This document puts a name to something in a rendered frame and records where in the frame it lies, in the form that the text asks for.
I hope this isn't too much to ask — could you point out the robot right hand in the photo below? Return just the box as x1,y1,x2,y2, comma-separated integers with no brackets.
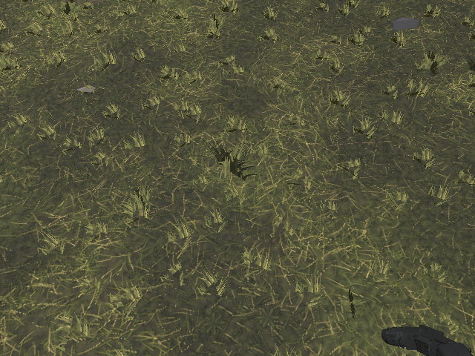
381,325,473,356

